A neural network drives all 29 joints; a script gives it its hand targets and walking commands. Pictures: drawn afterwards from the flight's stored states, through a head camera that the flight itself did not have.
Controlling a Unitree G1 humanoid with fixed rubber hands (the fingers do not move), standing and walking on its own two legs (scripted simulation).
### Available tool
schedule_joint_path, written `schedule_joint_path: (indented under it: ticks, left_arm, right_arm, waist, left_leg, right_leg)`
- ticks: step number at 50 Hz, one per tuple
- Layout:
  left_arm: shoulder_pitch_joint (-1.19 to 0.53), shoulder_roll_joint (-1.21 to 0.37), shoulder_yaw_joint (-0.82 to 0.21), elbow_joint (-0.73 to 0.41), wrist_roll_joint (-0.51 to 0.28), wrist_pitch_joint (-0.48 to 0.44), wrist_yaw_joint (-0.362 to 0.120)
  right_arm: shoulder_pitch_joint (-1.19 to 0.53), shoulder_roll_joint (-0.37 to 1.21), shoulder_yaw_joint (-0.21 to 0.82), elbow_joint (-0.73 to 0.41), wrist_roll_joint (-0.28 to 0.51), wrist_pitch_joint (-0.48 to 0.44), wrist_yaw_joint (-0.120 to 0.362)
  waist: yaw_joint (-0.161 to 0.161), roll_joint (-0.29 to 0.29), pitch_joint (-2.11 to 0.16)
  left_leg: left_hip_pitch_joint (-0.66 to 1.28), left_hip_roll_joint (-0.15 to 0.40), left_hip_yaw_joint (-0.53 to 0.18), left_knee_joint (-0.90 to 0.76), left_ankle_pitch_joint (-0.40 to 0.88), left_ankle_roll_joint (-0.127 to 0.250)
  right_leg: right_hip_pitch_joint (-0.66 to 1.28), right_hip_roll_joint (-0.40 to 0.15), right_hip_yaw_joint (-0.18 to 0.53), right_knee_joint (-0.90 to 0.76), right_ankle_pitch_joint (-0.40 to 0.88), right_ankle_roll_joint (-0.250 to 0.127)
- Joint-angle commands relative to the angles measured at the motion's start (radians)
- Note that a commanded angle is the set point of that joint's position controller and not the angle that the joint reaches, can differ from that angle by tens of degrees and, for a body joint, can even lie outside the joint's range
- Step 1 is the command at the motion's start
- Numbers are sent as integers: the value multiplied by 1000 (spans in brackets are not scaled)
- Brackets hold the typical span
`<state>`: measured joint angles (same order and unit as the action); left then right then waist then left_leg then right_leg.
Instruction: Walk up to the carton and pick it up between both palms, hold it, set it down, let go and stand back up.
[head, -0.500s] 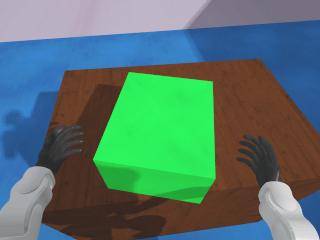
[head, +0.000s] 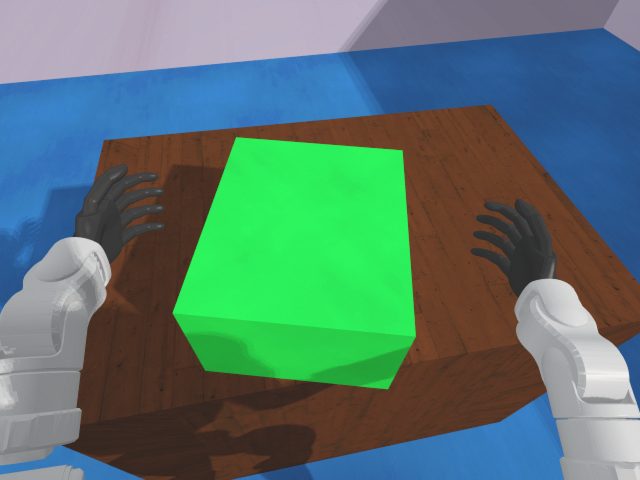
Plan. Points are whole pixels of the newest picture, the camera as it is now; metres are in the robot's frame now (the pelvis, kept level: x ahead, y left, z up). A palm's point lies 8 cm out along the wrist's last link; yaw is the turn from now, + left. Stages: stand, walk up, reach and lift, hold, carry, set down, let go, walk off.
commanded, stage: reach and lift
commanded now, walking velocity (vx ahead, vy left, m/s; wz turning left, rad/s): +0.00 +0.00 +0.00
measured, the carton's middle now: (307, 256) +0.41 -0.01 +0.00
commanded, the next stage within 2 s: none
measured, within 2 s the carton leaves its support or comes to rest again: neither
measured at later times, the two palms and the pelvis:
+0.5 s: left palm (98, 175) +0.41 +0.22 +0.18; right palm (533, 214) +0.34 -0.26 +0.16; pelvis -0.02 -0.01 +0.00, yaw +1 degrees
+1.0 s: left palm (134, 216) +0.41 +0.20 +0.11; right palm (491, 248) +0.34 -0.24 +0.09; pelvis -0.01 +0.00 +0.00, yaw +2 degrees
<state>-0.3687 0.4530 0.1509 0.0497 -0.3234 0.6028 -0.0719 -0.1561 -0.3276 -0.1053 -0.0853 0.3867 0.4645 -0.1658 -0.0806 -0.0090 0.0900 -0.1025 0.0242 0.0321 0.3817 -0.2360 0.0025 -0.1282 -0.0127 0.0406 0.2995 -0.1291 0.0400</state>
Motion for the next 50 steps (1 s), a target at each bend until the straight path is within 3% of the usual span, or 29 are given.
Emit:
schedule_joint_path:
  ticks: [1,3,5,7,12,13,15,20,28,37,43,50]
  left_arm:
    - [-413,228,92,-135,-5,-46,3]
    - [-451,244,81,-114,-12,-49,8]
    - [-510,251,86,20,-4,-43,-2]
    - [-582,271,70,16,-20,-58,-2]
    - [-727,285,28,125,-29,-86,9]
    - [-609,285,64,49,4,-77,13]
    - [-675,300,60,109,5,-62,-4]
    - [-832,313,9,227,-20,-88,-1]
    - [-1007,313,-71,406,-40,-139,9]
    - [-974,245,-96,588,19,-207,-11]
    - [-853,184,-75,585,71,-324,-20]
    - [-878,191,-96,484,18,-470,18]
  right_arm:
    - [-373,-182,-72,-175,2,-52,7]
    - [-414,-187,-70,-157,6,-54,5]
    - [-475,-185,-61,-63,-2,-35,7]
    - [-547,-177,-55,-65,1,-35,9]
    - [-677,-191,-64,58,-8,-39,16]
    - [-575,-183,-42,-5,23,-58,13]
    - [-651,-198,-50,56,13,-54,3]
    - [-792,-184,-69,141,-11,-43,10]
    - [-970,-207,-63,306,-13,-69,37]
    - [-943,-166,-12,500,-19,-122,41]
    - [-808,-102,-1,487,-64,-237,32]
    - [-826,-102,-50,378,-131,-383,32]
  waist:
    - [-2,41,-469]
    - [-10,29,-520]
    - [-14,18,-455]
    - [-9,5,-515]
    - [-38,52,-558]
    - [-6,44,-661]
    - [-27,49,-641]
    - [-44,46,-576]
    - [-63,50,-654]
    - [-64,50,-609]
    - [-39,55,-566]
    - [-29,87,-697]
  left_leg:
    - [2,-33,4,-51,307,-33]
    - [5,-36,5,-42,321,-30]
    - [-28,-39,4,-62,247,-14]
    - [-58,-38,9,-72,206,-3]
    - [-50,-37,3,-64,183,-7]
    - [5,-40,20,-47,308,-3]
    - [11,-51,21,-18,385,-22]
    - [-76,-48,11,-72,172,11]
    - [-67,-43,-2,-51,194,9]
    - [-26,-51,-7,-43,236,6]
    - [23,-56,0,-25,305,-14]
    - [63,-46,4,44,382,-53]
  right_leg:
    - [216,50,-15,34,286,-50]
    - [223,55,-19,41,313,-47]
    - [201,47,-17,27,265,-44]
    - [220,46,-16,39,245,-43]
    - [185,45,-26,40,229,-46]
    - [260,54,-10,71,357,-47]
    - [261,51,-18,65,412,-41]
    - [204,45,-22,52,263,-46]
    - [183,48,-48,63,288,-50]
    - [192,52,-64,45,296,-42]
    - [191,61,-72,35,298,-37]
    - [100,70,-85,61,318,-37]
